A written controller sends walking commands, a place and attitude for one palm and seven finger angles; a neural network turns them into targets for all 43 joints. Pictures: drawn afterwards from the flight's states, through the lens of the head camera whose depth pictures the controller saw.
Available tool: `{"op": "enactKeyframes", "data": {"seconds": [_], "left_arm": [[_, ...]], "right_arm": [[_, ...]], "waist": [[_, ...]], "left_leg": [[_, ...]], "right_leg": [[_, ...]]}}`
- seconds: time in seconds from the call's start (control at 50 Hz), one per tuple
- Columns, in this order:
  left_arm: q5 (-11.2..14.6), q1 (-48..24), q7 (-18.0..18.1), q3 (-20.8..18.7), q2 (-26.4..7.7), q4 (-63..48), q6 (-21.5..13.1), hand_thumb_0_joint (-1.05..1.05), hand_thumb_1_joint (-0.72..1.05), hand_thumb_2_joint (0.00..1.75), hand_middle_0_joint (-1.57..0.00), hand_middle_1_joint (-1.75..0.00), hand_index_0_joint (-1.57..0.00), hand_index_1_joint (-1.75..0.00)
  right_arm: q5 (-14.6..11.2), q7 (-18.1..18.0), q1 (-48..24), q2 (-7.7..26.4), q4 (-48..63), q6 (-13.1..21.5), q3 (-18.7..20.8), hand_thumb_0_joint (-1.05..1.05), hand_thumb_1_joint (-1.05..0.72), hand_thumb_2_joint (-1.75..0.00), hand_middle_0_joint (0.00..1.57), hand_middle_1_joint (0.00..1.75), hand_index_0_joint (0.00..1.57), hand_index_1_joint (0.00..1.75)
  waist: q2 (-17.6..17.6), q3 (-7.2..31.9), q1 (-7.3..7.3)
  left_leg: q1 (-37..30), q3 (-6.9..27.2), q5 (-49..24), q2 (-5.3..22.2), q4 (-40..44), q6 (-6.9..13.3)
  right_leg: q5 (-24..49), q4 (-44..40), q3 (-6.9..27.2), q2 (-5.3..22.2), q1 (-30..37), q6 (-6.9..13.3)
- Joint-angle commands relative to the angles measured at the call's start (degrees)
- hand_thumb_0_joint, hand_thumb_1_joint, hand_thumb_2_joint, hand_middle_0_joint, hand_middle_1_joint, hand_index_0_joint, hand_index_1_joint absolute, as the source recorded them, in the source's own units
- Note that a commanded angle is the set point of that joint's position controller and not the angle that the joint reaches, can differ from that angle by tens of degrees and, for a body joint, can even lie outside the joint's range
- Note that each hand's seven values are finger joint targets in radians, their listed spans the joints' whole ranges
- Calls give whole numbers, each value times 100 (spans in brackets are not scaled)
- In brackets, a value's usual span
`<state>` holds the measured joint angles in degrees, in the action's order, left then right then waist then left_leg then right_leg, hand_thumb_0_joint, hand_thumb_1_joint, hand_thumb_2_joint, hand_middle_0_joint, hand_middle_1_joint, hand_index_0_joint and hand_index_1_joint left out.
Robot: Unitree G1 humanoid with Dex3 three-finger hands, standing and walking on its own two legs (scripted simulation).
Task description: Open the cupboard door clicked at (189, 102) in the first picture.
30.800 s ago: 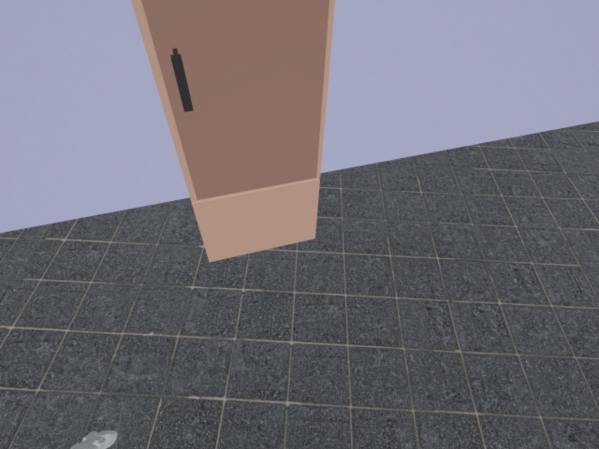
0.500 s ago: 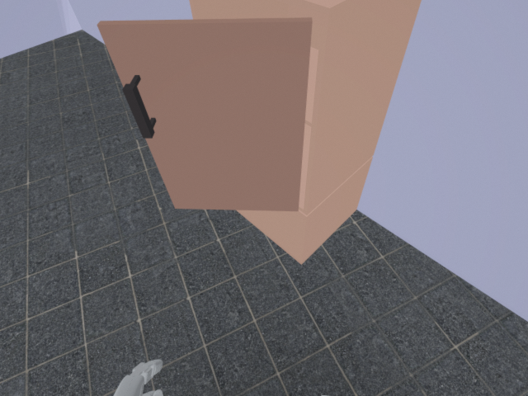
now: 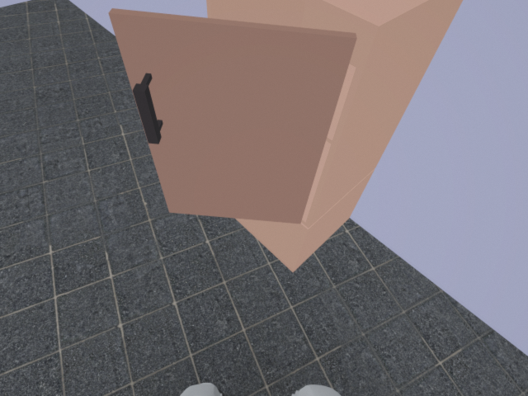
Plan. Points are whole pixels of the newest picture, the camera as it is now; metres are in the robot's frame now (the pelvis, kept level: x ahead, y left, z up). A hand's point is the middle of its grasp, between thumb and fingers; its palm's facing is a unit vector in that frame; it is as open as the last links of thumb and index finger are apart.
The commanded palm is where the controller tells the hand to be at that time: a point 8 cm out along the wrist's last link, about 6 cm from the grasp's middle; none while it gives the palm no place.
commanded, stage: come to a stop and stand still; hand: left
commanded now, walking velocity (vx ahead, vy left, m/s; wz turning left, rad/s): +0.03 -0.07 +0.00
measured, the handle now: (151, 109) +0.60 +0.29 +0.04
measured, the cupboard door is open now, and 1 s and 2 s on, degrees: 42 42 42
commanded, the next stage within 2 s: look again from close up in 0.64 s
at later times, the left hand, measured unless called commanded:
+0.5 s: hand out of the picture +0.00 +0.13 -0.17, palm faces +0.05 -0.98 -0.19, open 7.4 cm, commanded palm none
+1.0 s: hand out of the picture +0.03 +0.17 -0.16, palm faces -0.03 -0.96 -0.27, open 7.4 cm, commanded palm none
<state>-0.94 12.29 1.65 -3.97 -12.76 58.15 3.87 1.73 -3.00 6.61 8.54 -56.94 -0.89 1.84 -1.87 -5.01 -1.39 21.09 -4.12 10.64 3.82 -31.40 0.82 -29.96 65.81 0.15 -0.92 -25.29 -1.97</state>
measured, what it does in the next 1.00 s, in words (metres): steps on the spot: right foot, then left foot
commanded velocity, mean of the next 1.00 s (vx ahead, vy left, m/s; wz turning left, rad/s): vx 0.03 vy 0.04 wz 0.00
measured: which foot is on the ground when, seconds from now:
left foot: down 0.00-0.22, up 0.24-0.38, down 0.40-1.00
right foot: up 0.00-0.18, down 0.20-1.00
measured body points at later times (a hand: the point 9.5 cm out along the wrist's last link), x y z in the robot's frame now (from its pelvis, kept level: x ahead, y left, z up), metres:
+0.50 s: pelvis -0.01 -0.04 +0.00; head +0.02 -0.04 +0.45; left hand +0.00 +0.18 -0.16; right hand -0.02 -0.28 -0.15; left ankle +0.00 +0.08 -0.73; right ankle -0.05 -0.17 -0.73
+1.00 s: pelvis +0.00 -0.03 +0.00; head +0.01 -0.04 +0.45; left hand +0.04 +0.22 -0.14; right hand +0.02 -0.26 -0.16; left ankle +0.00 +0.08 -0.73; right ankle -0.05 -0.17 -0.73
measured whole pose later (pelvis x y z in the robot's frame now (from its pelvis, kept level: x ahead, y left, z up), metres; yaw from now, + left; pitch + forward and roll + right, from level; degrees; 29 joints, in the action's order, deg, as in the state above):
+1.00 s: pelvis +0.00 -0.03 +0.00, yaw -2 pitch -1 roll +1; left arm -1.2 14.4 2.1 0.4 -11.2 59.8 -0.3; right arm 1.1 -1.2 13.8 10.8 -60.2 0.9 -0.1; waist 1.0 -1.7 -0.1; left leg 13.0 -4.0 16.6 0.4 -30.2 0.6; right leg -20.7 30.7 0.2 2.9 -9.5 -1.8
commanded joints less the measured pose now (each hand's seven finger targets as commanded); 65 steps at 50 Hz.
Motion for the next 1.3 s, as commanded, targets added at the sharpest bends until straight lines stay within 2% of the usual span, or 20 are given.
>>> {"op": "enactKeyframes", "data": {"seconds": [0.0, 0.08, 0.12, 0.14, 0.16, 0.18, 0.2, 0.24, 0.32, 0.38, 0.48, 0.5, 0.52, 0.54, 0.56, 0.58, 0.62, 0.66, 0.74, 1.28], "left_arm": [[-14, 350, -110, -101, -264, -406, 3, 0, 90, 90, -20, -30, -20, -30], [-24, 406, -167, -10, -112, -392, -103, 0, 90, 90, -20, -30, -20, -30], [-3, 985, -161, -12, -134, -144, -157, 0, 90, 90, -20, -30, -20, -30], [-49, 1203, -121, -34, -321, -68, -204, 0, 90, 90, -20, -30, -20, -30], [-95, 1054, -69, -54, -730, -113, -276, 0, 90, 90, -20, -30, -20, -30], [-72, 537, -46, -14, -920, -300, -297, 0, 90, 90, -20, -30, -20, -30], [-66, 205, -30, 13, -912, -343, -394, 0, 90, 90, -20, -30, -20, -30], [-33, -76, -34, 88, -652, -275, -494, 0, 90, 90, -20, -30, -20, -30], [-7, 183, -43, 78, -631, -48, -541, 0, 90, 90, -20, -30, -20, -30], [44, 434, -25, 112, -414, 145, -539, 0, 90, 90, -20, -30, -20, -30], [72, 434, 37, 151, -270, 328, -419, 0, 90, 90, -20, -30, -20, -30], [-10, 1112, 293, 240, -265, 483, -595, 0, 90, 90, -20, -30, -20, -30], [-2, 678, 241, 227, -537, 190, -634, 0, 90, 90, -20, -30, -20, -30], [-13, 454, 198, 259, -463, 77, -630, 0, 90, 90, -20, -30, -20, -30], [-6, 434, 171, 279, -396, -9, -631, 0, 90, 90, -20, -30, -20, -30], [-15, 492, 158, 251, -367, -27, -632, 0, 90, 90, -20, -30, -20, -30], [14, 719, 154, 274, -265, 23, -577, 0, 90, 90, -20, -30, -20, -30], [6, 701, 145, 298, -199, 38, -526, 0, 90, 90, -20, -30, -20, -30], [4, 575, 109, 299, -289, -20, -486, 0, 90, 90, -20, -30, -20, -30], [-13, 500, 28, 277, -650, 138, -515, 0, 90, 90, -20, -30, -20, -30]], "right_arm": [[-5, -60, 512, 1309, 219, 37, 327, 0, -90, -90, 20, 30, 20, 30], [34, 56, 520, 1406, 182, -17, 391, 0, -90, -90, 20, 30, 20, 30], [6, 113, 382, 1346, 207, -71, 406, 0, -90, -90, 20, 30, 20, 30], [-35, 148, 355, 1057, 239, -100, 362, 0, -90, -90, 20, 30, 20, 30], [-103, 200, 299, 603, 344, -129, 268, 0, -90, -90, 20, 30, 20, 30], [-71, 284, 64, 565, 478, -135, 187, 0, -90, -90, 20, 30, 20, 30], [-40, 312, 93, 583, 390, -121, 183, 0, -90, -90, 20, 30, 20, 30], [-20, 317, 493, 685, 118, -81, 194, 0, -90, -90, 20, 30, 20, 30], [-61, 285, 818, 590, -139, 51, 104, 0, -90, -90, 20, 30, 20, 30], [-76, 195, 1049, 731, -352, 189, 64, 0, -90, -90, 20, 30, 20, 30], [-114, 49, 1146, 786, -599, 197, 24, 0, -90, -90, 20, 30, 20, 30], [-191, 145, 556, 765, -90, 274, -32, 0, -90, -90, 20, 30, 20, 30], [-141, 203, 996, 531, 17, 200, -45, 0, -90, -90, 20, 30, 20, 30], [-111, 223, 1179, 501, -17, 164, -58, 0, -90, -90, 20, 30, 20, 30], [-94, 237, 1311, 560, -12, 186, -57, 0, -90, -90, 20, 30, 20, 30], [-63, 237, 1400, 637, -18, 258, -59, 0, -90, -90, 20, 30, 20, 30], [-90, 180, 1305, 758, 63, 284, -61, 0, -90, -90, 20, 30, 20, 30], [-110, 153, 1190, 773, 115, 258, -56, 0, -90, -90, 20, 30, 20, 30], [-94, 167, 1115, 762, 80, 235, -80, 0, -90, -90, 20, 30, 20, 30], [-107, 136, 725, 951, -300, 266, -68, 0, -90, -90, 20, 30, 20, 30]], "waist": [[1161, 956, 225], [1339, 899, 275], [1117, 854, 7], [459, 636, -76], [-973, 334, -20], [-873, 35, -10], [-789, 28, 78], [-1176, -189, 225], [-627, 2, 164], [-48, 459, 86], [451, 732, 76], [275, 322, -115], [248, 385, 284], [271, 418, 338], [557, 432, 357], [1051, 658, 275], [1012, 906, 148], [318, 499, 130], [50, 185, 158], [137, 391, 112]], "left_leg": [[-913, 1399, -1436, 1632, 1297, 943], [-645, 1395, 260, 1369, 1460, 723], [115, 1046, 1347, 948, 1376, 356], [562, 675, 1840, 423, 876, 46], [904, 150, 1814, -194, -138, -317], [500, 229, 1677, -213, -611, -300], [227, 377, 1347, -201, -925, -238], [151, 418, 899, -170, -1000, -200], [-497, 198, 452, -294, 173, -271], [-1249, 542, -1252, 55, 658, -104], [-1411, 681, -2379, 279, 602, 51], [-1013, 483, -2003, 266, -519, -43], [-693, 445, 24, 36, -166, -42], [-744, 440, 257, 13, 37, -38], [-747, 541, -234, 79, 202, 9], [-818, 678, -1219, 195, 231, 101], [-1024, 850, -1971, 384, 286, 264], [-773, 825, -1379, 318, 351, 269], [-688, 706, -611, 184, 573, 197], [-1217, 479, -884, 230, 682, 109]], "right_leg": [[120, -534, 140, 266, -56, -34], [152, -2441, -341, 202, 837, 96], [1041, -3801, -582, 96, 1991, 178], [855, -4657, -135, 421, 2231, 289], [-607, -5623, 1482, 1598, 1702, 721], [-1070, -6069, 1816, 2158, 698, 979], [-802, -6019, 1825, 2024, 366, 982], [518, -5653, 1227, 1641, 632, 897], [2255, -4880, 701, 1484, 1191, 771], [2818, -4260, 276, 978, 1366, 449], [2904, -4114, 23, 760, 1754, 308], [4391, -4497, 547, 983, 1352, 301], [3326, -4438, 605, 1257, 1370, 523], [2289, -4310, 487, 1075, 1159, 602], [2131, -4052, 342, 825, 1164, 573], [2374, -3692, 100, 655, 1410, 507], [1889, -3551, -94, 451, 1546, 406], [1771, -3739, -28, 464, 1414, 383], [1821, -3846, 104, 549, 1237, 357], [2624, -4182, 292, 665, 1349, 359]]}}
